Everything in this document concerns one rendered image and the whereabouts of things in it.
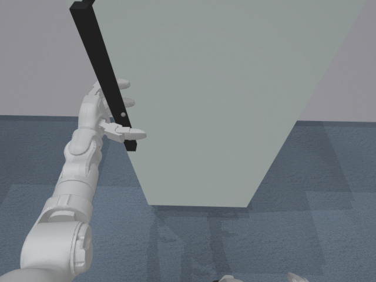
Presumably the fridge door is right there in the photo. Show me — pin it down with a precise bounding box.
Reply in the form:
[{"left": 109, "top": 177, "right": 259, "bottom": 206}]
[{"left": 65, "top": 0, "right": 367, "bottom": 207}]

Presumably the robot left hand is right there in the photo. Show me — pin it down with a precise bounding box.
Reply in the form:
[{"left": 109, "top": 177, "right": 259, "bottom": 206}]
[{"left": 78, "top": 78, "right": 147, "bottom": 143}]

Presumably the robot left upper arm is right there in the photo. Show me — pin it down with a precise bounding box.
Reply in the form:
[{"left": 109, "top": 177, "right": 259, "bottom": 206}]
[{"left": 0, "top": 221, "right": 93, "bottom": 282}]

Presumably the left robot forearm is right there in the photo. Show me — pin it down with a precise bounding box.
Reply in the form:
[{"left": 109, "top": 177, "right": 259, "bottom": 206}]
[{"left": 20, "top": 128, "right": 103, "bottom": 268}]

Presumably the handle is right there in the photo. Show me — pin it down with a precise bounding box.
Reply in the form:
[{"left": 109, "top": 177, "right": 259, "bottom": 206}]
[{"left": 69, "top": 0, "right": 137, "bottom": 152}]

